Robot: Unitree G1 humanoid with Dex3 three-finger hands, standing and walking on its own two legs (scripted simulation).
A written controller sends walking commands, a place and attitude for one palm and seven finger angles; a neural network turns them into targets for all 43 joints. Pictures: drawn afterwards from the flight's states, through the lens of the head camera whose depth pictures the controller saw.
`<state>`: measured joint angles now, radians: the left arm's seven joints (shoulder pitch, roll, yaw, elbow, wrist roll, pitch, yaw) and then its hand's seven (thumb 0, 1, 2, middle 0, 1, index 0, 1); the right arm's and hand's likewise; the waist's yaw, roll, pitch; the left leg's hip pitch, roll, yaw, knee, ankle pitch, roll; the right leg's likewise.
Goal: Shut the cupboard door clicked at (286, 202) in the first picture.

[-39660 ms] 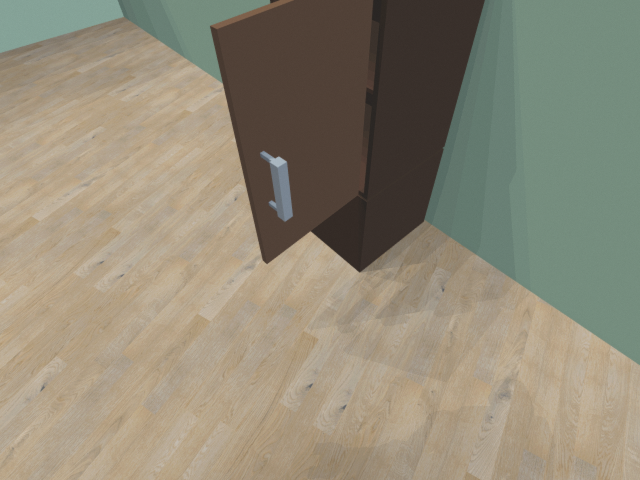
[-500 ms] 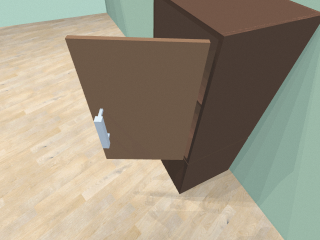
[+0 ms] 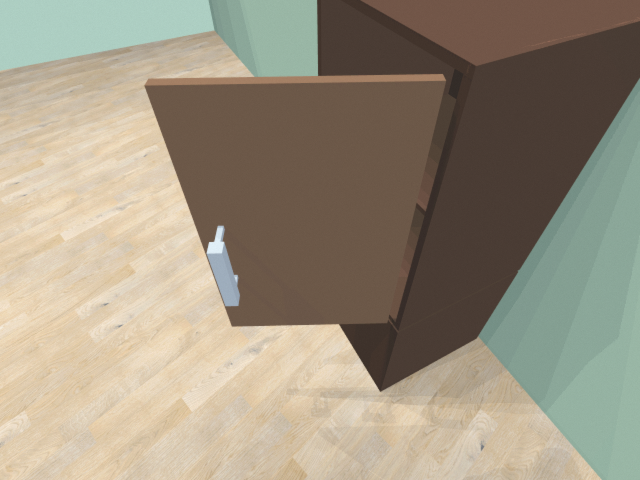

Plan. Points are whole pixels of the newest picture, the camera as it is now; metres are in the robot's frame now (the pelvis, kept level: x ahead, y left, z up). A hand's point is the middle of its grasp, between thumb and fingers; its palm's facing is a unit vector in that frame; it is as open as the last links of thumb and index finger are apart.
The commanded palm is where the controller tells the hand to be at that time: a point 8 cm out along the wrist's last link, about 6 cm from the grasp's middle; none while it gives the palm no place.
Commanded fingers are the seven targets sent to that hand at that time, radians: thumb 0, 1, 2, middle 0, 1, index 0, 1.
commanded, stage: look again from close up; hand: left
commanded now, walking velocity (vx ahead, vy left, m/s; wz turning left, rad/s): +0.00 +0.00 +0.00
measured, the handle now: (226, 266) +0.47 +0.20 -0.08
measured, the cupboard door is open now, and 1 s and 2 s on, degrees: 64 64 64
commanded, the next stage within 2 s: raise the hand and make a fist in 0.18 s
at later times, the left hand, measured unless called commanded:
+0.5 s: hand (179, 407) +0.21 +0.19 +0.00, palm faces +0.26 -0.96 -0.11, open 7.1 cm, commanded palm +0.10 +0.24 -0.07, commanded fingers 0.00 0.90 0.90 -0.40 -0.52 -0.40 -0.52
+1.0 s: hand (200, 465) +0.16 +0.17 -0.07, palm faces -0.09 -1.00 +0.00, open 4.7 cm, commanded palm +0.12 +0.24 -0.07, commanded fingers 0.00 0.90 0.90 -0.86 -1.02 -0.86 -1.02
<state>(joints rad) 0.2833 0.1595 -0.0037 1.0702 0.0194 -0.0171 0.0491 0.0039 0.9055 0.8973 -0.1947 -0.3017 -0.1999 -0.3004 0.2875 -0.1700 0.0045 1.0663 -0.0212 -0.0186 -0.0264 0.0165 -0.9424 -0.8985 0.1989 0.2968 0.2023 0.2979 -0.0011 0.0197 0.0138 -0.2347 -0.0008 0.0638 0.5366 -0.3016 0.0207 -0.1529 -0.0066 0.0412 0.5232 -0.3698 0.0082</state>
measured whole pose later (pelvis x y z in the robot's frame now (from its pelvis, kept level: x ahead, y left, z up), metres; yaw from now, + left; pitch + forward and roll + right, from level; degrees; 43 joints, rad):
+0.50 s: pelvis -0.01 -0.01 -0.03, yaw +4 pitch +5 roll +3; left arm 0.33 0.17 0.10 0.15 -0.16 -0.24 0.03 0.01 0.91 0.90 -0.25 -0.36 -0.25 -0.36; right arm 0.30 -0.24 -0.03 0.78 0.02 -0.30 -0.02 0.01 -0.90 -0.90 0.20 0.30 0.20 0.30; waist -0.03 0.01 -0.10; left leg -0.48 -0.05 0.03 0.77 -0.37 0.01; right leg -0.47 -0.03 -0.04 0.83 -0.48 -0.04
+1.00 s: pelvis -0.07 -0.01 -0.12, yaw +1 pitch +17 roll -2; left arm 0.29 0.24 0.14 0.04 -0.31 -0.35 -0.38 0.01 0.90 0.90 -0.68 -0.83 -0.69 -0.83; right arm 0.19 -0.19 0.02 0.54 0.03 -0.24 -0.06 0.01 -0.90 -0.90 0.20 0.30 0.21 0.30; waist 0.03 0.04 -0.15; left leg -1.09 -0.01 -0.08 1.33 -0.53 -0.02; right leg -1.05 0.05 -0.09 1.31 -0.55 -0.06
